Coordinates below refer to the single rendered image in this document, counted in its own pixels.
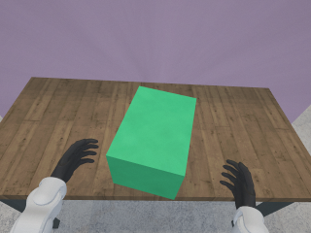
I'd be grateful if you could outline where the right robot forearm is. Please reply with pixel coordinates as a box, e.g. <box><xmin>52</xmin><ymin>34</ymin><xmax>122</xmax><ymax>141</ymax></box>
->
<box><xmin>231</xmin><ymin>206</ymin><xmax>269</xmax><ymax>233</ymax></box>

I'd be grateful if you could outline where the table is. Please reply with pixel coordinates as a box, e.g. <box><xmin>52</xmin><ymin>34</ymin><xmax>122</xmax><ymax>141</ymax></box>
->
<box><xmin>0</xmin><ymin>77</ymin><xmax>311</xmax><ymax>229</ymax></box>

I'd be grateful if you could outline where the carton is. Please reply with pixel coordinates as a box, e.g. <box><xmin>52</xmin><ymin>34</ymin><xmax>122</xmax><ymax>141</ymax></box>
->
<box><xmin>106</xmin><ymin>85</ymin><xmax>196</xmax><ymax>200</ymax></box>

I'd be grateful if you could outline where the left robot forearm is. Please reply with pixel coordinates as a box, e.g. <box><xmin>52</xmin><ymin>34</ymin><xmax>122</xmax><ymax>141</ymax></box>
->
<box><xmin>9</xmin><ymin>177</ymin><xmax>67</xmax><ymax>233</ymax></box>

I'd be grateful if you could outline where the left robot hand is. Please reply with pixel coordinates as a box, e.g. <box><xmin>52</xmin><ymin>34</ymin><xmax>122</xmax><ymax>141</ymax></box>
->
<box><xmin>51</xmin><ymin>138</ymin><xmax>99</xmax><ymax>183</ymax></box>

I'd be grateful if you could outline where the right robot hand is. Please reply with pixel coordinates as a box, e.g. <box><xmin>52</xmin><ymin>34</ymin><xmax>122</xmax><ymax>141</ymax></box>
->
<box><xmin>220</xmin><ymin>159</ymin><xmax>257</xmax><ymax>210</ymax></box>

